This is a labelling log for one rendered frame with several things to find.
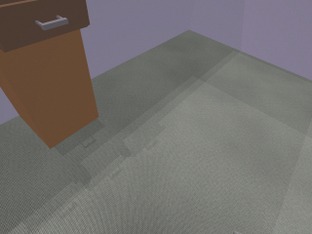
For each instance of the drawer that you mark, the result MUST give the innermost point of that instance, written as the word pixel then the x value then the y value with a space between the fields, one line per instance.
pixel 19 29

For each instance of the handle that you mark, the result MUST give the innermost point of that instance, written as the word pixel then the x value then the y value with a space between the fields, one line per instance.
pixel 53 23

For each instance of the cabinet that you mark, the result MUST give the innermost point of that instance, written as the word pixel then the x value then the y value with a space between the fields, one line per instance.
pixel 49 85

